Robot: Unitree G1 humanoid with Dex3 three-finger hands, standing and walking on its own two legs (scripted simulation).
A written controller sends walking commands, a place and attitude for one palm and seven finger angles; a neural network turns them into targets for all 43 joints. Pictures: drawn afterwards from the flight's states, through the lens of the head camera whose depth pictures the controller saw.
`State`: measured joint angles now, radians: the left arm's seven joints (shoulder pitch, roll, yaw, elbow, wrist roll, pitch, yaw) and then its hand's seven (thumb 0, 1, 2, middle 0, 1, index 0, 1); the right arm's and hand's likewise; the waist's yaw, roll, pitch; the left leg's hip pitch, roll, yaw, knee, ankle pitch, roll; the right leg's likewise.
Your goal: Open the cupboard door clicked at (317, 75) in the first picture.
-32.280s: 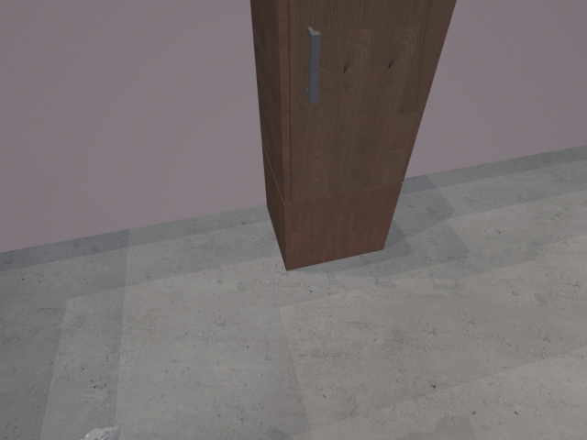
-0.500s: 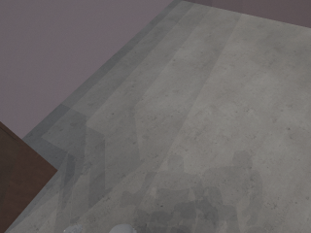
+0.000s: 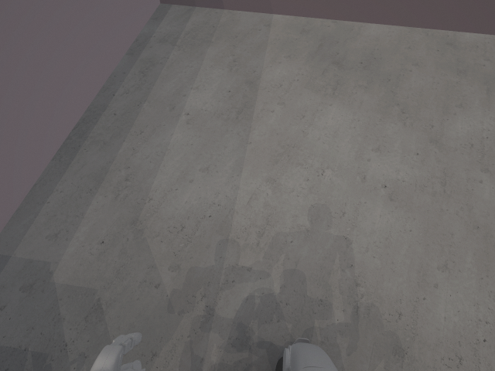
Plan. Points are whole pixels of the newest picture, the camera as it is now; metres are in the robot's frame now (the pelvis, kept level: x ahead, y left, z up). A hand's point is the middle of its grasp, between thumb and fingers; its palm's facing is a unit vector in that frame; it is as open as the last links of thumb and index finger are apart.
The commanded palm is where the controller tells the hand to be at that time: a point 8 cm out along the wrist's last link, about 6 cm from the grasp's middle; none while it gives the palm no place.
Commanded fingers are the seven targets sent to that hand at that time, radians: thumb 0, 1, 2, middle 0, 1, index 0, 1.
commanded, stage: walk to a spot facing it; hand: left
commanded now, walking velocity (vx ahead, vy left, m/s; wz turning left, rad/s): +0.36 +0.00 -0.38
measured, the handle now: out of the picture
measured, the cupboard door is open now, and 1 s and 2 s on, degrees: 37 37 37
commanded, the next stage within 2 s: turn to face it in 0.66 s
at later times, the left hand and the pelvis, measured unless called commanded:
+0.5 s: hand (171, 303) +0.26 +0.17 -0.19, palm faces -0.05 -0.98 -0.17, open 7.3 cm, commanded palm none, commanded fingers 0.00 0.90 0.90 -0.20 -0.30 -0.20 -0.30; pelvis +0.26 -0.02 -0.02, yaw -8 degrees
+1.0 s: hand (234, 162) +0.63 +0.05 -0.17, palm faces -0.27 -0.94 -0.20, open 7.4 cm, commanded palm none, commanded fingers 0.00 0.90 0.90 -0.20 -0.30 -0.20 -0.30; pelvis +0.45 -0.08 -0.01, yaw -13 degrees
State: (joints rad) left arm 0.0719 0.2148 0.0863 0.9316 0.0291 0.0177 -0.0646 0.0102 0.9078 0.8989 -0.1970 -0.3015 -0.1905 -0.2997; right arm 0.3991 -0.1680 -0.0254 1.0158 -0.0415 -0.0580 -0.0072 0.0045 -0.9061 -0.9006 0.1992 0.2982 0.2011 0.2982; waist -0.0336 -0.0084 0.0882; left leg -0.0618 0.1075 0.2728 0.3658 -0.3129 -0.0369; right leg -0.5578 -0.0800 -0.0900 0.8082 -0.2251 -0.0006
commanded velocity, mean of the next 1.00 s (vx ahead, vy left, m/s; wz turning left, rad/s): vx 0.22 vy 0.00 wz -0.10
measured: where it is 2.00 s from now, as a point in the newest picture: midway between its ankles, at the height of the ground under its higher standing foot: (280, 273)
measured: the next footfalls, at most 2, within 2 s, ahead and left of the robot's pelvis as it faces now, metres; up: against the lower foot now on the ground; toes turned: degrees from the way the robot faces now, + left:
right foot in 0.10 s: +0.17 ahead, -0.13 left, +0.00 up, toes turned -9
left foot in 0.50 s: +0.41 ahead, +0.08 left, +0.00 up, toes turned -1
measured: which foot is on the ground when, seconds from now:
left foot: down 0.00-0.10, up 0.12-0.48, down 0.50-0.90, up 0.92-1.00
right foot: up 0.00-0.08, down 0.10-0.50, up 0.52-0.88, down 0.90-1.00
